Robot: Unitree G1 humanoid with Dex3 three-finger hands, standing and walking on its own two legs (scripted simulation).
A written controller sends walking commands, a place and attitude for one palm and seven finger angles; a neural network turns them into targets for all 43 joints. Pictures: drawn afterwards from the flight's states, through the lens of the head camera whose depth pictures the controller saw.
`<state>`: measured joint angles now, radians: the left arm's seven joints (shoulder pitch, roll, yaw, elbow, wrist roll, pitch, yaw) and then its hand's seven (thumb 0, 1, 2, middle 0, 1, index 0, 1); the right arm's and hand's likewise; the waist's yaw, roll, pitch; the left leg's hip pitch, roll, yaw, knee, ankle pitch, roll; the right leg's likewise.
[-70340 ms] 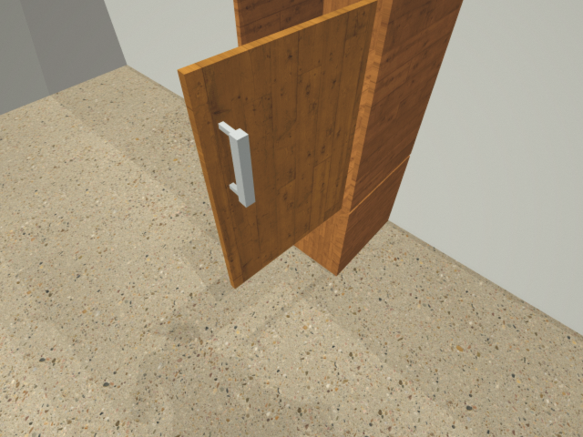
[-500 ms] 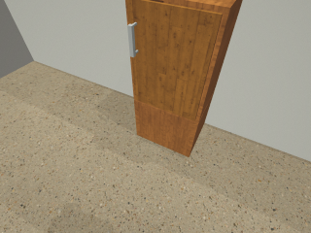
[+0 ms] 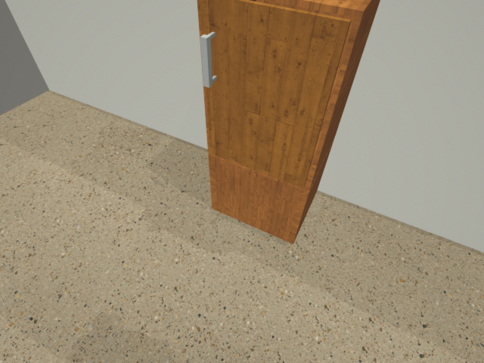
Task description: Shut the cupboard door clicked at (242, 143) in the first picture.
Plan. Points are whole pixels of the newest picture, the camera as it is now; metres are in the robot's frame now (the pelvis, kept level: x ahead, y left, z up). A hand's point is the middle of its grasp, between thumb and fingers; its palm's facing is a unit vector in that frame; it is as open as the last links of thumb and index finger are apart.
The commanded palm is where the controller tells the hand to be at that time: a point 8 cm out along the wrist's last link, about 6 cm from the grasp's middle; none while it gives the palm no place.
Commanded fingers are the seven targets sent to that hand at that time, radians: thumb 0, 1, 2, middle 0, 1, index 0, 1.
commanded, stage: look to check the result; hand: left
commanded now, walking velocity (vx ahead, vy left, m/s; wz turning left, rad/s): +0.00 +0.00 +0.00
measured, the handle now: (210, 60) +0.93 +0.15 +0.07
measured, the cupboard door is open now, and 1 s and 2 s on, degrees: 0 0 0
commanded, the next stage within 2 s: stand and wait in 0.38 s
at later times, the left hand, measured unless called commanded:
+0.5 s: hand out of the picture +0.01 +0.19 -0.18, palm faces -0.01 -0.98 -0.22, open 7.4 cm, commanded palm none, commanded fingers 0.00 0.90 0.90 -0.20 -0.30 -0.20 -0.30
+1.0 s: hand out of the picture +0.04 +0.19 -0.17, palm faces -0.01 -0.97 -0.24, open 7.4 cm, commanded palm none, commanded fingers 0.00 0.90 0.90 -0.20 -0.30 -0.20 -0.30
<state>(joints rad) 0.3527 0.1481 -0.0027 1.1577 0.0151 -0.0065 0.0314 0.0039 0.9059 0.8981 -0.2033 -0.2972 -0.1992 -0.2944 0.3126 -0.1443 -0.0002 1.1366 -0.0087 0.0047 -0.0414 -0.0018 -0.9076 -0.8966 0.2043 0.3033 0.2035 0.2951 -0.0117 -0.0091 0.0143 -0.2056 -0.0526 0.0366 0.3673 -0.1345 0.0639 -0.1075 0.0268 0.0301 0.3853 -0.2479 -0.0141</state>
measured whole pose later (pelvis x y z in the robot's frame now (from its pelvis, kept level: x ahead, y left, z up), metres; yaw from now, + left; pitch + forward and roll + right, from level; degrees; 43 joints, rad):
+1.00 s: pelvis +0.03 -0.01 +0.00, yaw +0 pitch -1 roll +0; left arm 0.24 0.22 0.00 1.14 0.01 -0.02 0.02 0.00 0.90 0.90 -0.20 -0.30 -0.20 -0.29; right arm 0.20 -0.22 0.00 1.14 -0.01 0.00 -0.03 0.00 -0.91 -0.90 0.21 0.30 0.20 0.30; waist -0.01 -0.01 0.03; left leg -0.15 -0.04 0.03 0.33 -0.17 0.05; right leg -0.04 0.04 0.03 0.32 -0.26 -0.03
